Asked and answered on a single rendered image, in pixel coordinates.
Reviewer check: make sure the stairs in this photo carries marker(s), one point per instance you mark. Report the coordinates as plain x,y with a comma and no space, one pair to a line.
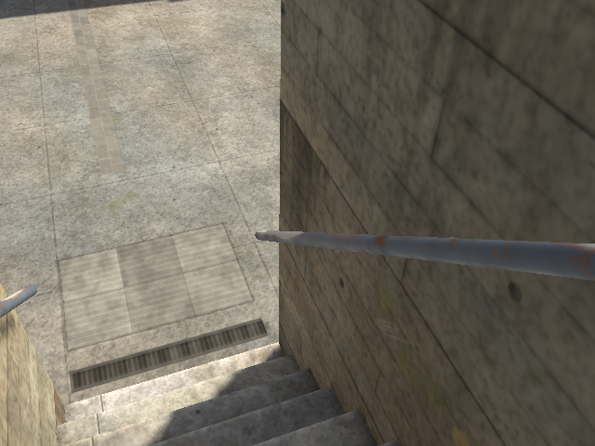
255,398

